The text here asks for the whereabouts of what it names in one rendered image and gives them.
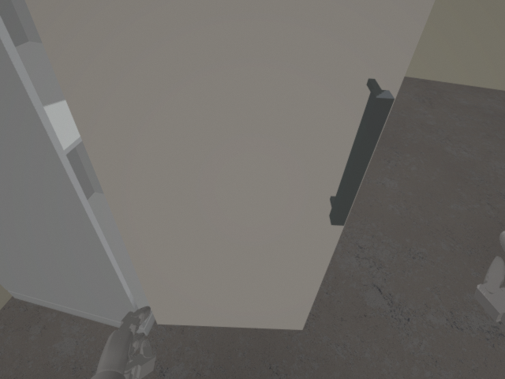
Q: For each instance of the left robot hand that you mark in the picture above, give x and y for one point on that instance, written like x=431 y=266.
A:
x=122 y=344

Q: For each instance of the handle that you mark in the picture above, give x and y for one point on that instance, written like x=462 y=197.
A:
x=372 y=122

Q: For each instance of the right robot hand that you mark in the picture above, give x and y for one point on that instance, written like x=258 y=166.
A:
x=488 y=294

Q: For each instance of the fridge door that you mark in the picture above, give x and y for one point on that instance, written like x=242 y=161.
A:
x=219 y=130

